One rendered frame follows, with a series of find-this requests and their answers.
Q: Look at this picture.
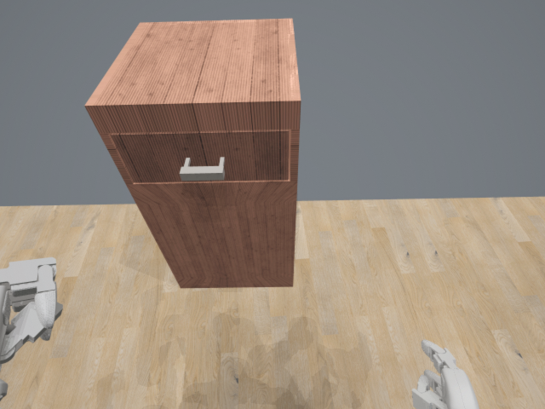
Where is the robot left hand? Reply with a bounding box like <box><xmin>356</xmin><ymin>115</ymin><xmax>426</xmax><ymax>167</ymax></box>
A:
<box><xmin>0</xmin><ymin>257</ymin><xmax>63</xmax><ymax>371</ymax></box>

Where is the robot right hand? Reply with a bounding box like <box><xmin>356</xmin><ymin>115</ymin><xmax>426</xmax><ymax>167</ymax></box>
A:
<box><xmin>412</xmin><ymin>340</ymin><xmax>479</xmax><ymax>409</ymax></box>

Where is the drawer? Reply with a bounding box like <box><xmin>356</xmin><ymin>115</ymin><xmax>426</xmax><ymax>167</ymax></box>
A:
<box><xmin>111</xmin><ymin>130</ymin><xmax>289</xmax><ymax>183</ymax></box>

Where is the handle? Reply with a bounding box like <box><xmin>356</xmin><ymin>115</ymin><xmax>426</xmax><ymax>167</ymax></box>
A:
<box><xmin>180</xmin><ymin>157</ymin><xmax>225</xmax><ymax>181</ymax></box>

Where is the cabinet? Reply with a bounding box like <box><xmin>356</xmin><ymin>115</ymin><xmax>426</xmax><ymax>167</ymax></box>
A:
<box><xmin>85</xmin><ymin>19</ymin><xmax>301</xmax><ymax>288</ymax></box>

